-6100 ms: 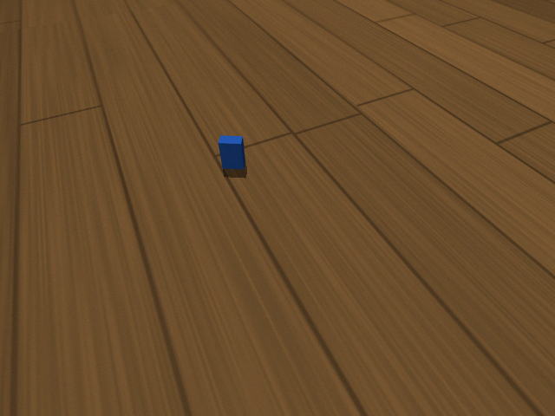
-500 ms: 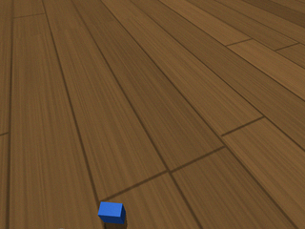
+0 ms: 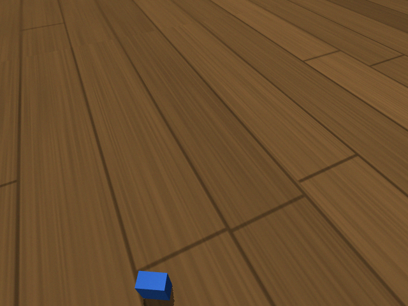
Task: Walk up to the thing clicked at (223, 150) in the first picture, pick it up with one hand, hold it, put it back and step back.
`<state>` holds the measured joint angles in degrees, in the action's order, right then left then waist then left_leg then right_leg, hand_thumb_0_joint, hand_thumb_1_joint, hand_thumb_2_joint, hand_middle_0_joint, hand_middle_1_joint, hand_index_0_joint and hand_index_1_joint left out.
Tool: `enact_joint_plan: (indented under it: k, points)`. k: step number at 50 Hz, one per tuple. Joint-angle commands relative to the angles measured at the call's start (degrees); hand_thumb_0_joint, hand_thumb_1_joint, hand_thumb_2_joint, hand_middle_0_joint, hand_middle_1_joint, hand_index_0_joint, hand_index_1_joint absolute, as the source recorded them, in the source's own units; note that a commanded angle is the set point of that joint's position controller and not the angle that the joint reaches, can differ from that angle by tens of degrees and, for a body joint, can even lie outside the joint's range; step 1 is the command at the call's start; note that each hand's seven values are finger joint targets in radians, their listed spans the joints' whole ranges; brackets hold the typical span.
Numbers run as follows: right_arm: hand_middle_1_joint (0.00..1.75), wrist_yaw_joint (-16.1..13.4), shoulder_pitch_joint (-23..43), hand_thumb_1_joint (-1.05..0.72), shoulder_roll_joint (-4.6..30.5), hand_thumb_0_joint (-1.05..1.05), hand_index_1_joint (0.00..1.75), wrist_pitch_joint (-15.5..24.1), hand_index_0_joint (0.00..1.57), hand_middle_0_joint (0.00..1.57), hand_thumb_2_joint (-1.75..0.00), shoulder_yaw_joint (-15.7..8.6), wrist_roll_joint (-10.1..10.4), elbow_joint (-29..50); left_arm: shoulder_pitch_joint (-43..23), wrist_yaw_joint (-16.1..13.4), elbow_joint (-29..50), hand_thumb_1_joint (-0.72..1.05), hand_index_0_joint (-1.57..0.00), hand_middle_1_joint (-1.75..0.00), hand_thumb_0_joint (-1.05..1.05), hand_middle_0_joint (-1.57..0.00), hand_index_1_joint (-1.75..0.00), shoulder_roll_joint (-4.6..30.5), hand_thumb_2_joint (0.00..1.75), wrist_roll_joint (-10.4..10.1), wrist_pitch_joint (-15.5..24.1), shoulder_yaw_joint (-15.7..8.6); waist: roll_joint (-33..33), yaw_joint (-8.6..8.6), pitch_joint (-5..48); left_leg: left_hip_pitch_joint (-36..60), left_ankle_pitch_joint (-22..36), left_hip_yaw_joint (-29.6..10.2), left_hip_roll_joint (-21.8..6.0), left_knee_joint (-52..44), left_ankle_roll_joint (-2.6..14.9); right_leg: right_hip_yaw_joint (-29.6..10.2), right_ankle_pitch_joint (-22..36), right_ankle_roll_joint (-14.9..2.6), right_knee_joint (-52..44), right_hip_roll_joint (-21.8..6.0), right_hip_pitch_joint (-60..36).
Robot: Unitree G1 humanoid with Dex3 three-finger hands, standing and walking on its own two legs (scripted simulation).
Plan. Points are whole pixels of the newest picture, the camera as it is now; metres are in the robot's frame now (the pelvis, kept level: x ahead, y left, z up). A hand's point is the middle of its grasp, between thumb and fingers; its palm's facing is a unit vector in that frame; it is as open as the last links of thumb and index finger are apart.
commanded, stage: walk up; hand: left
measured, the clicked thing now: (154, 286) +0.33 +0.24 -0.69
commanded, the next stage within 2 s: stand in 0.04 s
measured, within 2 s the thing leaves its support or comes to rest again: neither
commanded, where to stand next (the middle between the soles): +0.01 +0.00 m, yaw +1 degrees
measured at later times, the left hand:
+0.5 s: hand out of the picture +0.07 +0.25 -0.15, palm faces -0.02 -0.94 -0.34, open 7.4 cm
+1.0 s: hand out of the picture +0.04 +0.25 -0.15, palm faces -0.02 -0.94 -0.34, open 7.4 cm
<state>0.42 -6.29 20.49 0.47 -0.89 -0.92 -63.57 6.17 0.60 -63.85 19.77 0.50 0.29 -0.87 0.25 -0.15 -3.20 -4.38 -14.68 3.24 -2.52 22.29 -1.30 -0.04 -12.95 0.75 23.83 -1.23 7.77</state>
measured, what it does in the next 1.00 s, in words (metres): stands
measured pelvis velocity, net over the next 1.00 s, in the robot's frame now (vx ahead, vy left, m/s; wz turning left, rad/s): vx -0.03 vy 0.00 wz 0.01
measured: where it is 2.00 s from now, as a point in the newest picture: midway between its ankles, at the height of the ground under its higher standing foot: outside the picture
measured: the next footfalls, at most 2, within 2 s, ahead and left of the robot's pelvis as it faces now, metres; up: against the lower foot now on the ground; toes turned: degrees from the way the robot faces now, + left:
none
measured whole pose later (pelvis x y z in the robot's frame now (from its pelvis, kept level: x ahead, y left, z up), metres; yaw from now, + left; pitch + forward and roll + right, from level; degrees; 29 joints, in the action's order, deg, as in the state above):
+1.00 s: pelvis -0.03 +0.00 +0.00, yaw +0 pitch -3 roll +0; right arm 0.7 -7.0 19.9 0.0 -0.6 -1.1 -66.1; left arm 7.1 0.6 -65.2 20.0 0.5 0.5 0.2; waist -0.2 0.0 -3.0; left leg -5.4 -9.9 2.8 -2.2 18.1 -1.4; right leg 0.4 -8.0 0.8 18.9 -1.4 8.2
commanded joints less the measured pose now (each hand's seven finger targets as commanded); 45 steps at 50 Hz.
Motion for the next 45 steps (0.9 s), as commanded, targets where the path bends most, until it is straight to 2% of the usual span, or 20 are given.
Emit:
enact_joint_plan:
  k: [1,2,4,8,12,18,23,30,32,34,37,45]
  points:
    - [0.30,-0.73,2.09,-0.90,12.06,0.00,0.30,1.46,0.20,0.20,-0.90,-2.37,0.17,3.38,-3.88,-0.81,4.02,0.90,-0.20,-0.30,0.00,-0.20,-0.30,12.55,0.90,0.04,1.42,-2.21,-1.60,0.50,3.73,0.29,8.13,-3.72,-3.96,-3.56,3.45,-5.36,10.53,-2.77,-4.46,-4.90,0.92]
    - [0.30,-0.88,4.53,-0.90,11.56,0.00,0.30,1.20,0.20,0.20,-0.90,-1.99,0.44,3.71,-5.24,-1.03,3.66,0.90,-0.20,-0.30,0.00,-0.20,-0.30,12.57,0.90,-0.34,1.46,-1.67,0.09,0.62,1.82,-0.89,14.71,-5.19,-5.50,-5.24,2.26,-5.10,16.81,-2.17,-4.93,-5.99,0.54]
    - [0.30,-0.94,4.55,-0.90,11.99,0.00,0.30,1.17,0.20,0.20,-0.90,-2.02,0.69,3.52,-4.03,-1.14,3.27,0.90,-0.20,-0.30,0.00,-0.20,-0.30,12.44,0.90,-0.69,1.46,-1.73,0.29,0.31,4.48,1.35,18.88,-5.10,-5.88,-4.92,1.85,-4.70,20.78,-1.92,-4.31,-6.12,-1.65]
    - [0.30,-1.01,4.47,-0.90,11.88,0.00,0.30,1.08,0.20,0.20,-0.90,-1.90,0.64,2.66,-3.90,-1.16,2.70,0.90,-0.20,-0.30,0.00,-0.20,-0.30,12.45,0.90,-0.41,1.29,-1.58,0.38,0.45,6.05,2.88,18.10,-4.71,-5.91,-5.92,1.54,-4.27,19.38,-1.82,-5.25,-6.05,-2.55]
    - [0.30,-0.85,4.13,-0.90,11.84,0.00,0.30,0.92,0.20,0.20,-0.90,-1.72,0.47,1.99,-4.33,-1.19,2.40,0.90,-0.20,-0.30,0.00,-0.20,-0.30,12.48,0.90,-0.34,1.40,-1.37,-0.09,0.57,6.91,2.52,14.96,-4.43,-5.86,-6.72,1.53,-4.76,17.11,-1.72,-6.47,-6.45,-3.17]
    - [0.30,-0.58,4.20,-0.90,11.44,0.00,0.30,0.84,0.20,0.20,-0.90,-1.56,0.37,1.39,-4.67,-1.14,1.96,0.90,-0.20,-0.30,0.00,-0.20,-0.30,12.67,0.90,-0.24,1.58,-1.14,-0.61,0.54,5.06,1.33,10.59,-5.00,-5.74,-7.79,1.62,-4.90,12.88,-1.37,-8.25,-6.42,-1.84]
    - [0.30,-0.53,4.37,-0.90,11.65,0.00,0.30,0.97,0.20,0.20,-0.90,-1.81,0.29,1.34,-4.34,-1.14,1.90,0.90,-0.20,-0.30,0.00,-0.20,-0.30,12.77,0.90,-0.16,1.61,-1.22,-0.49,0.42,4.94,1.75,10.53,-5.21,-5.99,-7.96,1.77,-4.82,12.90,-1.46,-8.44,-6.43,-1.17]
    - [0.30,-0.29,3.36,-0.90,11.45,0.00,0.30,0.83,0.20,0.20,-0.90,-1.98,0.07,1.17,-3.74,-0.86,1.74,0.90,-0.20,-0.30,0.00,-0.20,-0.30,12.89,0.90,-0.09,1.32,-1.31,-0.27,0.37,1.54,-1.62,1.89,-5.37,-5.23,-8.85,1.83,-5.52,0.48,-1.42,-10.49,-5.94,1.83]
    - [0.30,-0.18,3.31,-0.90,11.47,0.00,0.30,0.90,0.20,0.20,-0.90,-2.06,0.11,1.30,-3.47,-0.82,1.92,0.90,-0.20,-0.30,0.00,-0.20,-0.30,12.92,0.90,0.08,1.45,-1.26,-0.14,0.25,2.27,-1.28,2.16,-5.62,-5.41,-8.71,2.07,-5.67,1.16,-1.57,-10.51,-6.17,1.85]
    - [0.30,-0.18,2.80,-0.90,11.10,0.00,0.30,0.92,0.20,0.20,-0.90,-2.02,-0.05,1.30,-3.76,-0.82,2.10,0.90,-0.20,-0.30,0.00,-0.20,-0.30,13.32,0.90,0.09,1.46,-1.40,-0.99,0.40,1.87,-1.53,1.84,-5.66,-5.17,-8.56,1.91,-5.89,-0.58,-1.55,-10.44,-6.08,2.58]
    - [0.30,-0.19,2.45,-0.90,11.51,0.00,0.30,1.04,0.20,0.20,-0.90,-2.05,0.02,1.21,-3.57,-0.75,2.24,0.90,-0.20,-0.30,0.00,-0.20,-0.30,12.97,0.90,-0.01,1.57,-1.30,0.01,0.50,3.11,-1.25,3.52,-5.97,-5.61,-8.41,2.16,-5.79,3.46,-1.68,-9.63,-6.18,1.07]
    - [0.30,-0.40,2.09,-0.90,11.60,0.00,0.30,1.09,0.20,0.20,-0.90,-1.87,0.14,1.10,-2.12,-0.73,2.00,0.90,-0.20,-0.30,0.00,-0.20,-0.30,12.82,0.90,-0.18,1.38,-1.13,0.09,0.15,3.28,-1.34,5.47,-6.04,-5.56,-8.32,1.92,-5.37,5.94,-1.86,-8.39,-6.11,0.41]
